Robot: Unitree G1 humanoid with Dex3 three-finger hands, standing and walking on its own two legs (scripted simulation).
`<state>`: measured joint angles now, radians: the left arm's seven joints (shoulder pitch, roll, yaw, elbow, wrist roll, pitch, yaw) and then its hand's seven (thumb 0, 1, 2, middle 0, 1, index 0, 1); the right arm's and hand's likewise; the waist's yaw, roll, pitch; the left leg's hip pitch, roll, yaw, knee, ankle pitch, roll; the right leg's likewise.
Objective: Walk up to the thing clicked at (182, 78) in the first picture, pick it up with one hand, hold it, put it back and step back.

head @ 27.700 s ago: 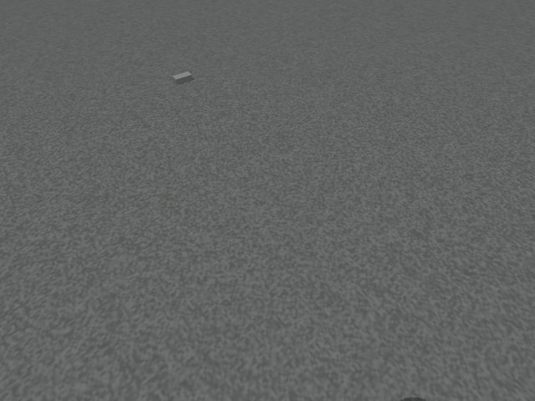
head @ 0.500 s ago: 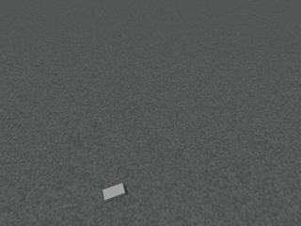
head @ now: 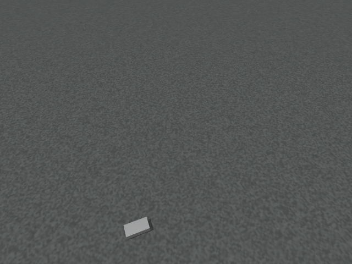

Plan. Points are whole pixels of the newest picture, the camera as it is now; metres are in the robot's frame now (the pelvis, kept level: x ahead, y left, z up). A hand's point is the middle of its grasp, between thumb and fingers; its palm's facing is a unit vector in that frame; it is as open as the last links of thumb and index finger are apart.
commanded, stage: walk up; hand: left
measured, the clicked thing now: (137, 227) +0.43 +0.23 -0.75
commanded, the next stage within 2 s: stand in 0.04 s
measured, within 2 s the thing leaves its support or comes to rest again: neither
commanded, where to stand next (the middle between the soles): +0.04 +0.00 m, yaw -2 degrees
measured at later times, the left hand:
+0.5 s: hand out of the picture +0.07 +0.24 -0.14, palm faces -0.02 -0.94 -0.34, open 7.4 cm
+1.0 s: hand out of the picture +0.06 +0.24 -0.14, palm faces -0.01 -0.94 -0.34, open 7.4 cm
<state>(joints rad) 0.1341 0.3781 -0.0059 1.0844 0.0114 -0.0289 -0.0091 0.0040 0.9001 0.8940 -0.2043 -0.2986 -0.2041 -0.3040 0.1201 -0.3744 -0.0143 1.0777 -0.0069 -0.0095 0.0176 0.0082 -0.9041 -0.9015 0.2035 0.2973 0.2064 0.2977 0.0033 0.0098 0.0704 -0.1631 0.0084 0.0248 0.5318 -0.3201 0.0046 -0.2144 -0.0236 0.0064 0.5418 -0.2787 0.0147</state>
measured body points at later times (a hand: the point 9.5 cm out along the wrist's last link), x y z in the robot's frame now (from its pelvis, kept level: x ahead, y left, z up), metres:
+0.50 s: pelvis -0.01 -0.01 +0.01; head -0.01 -0.01 +0.46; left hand +0.08 +0.29 -0.12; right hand +0.08 -0.31 -0.12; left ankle -0.02 +0.12 -0.73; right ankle +0.01 -0.13 -0.73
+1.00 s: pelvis -0.01 -0.01 +0.01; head +0.00 -0.02 +0.46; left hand +0.06 +0.29 -0.12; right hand +0.06 -0.31 -0.12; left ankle -0.02 +0.12 -0.73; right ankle +0.01 -0.13 -0.73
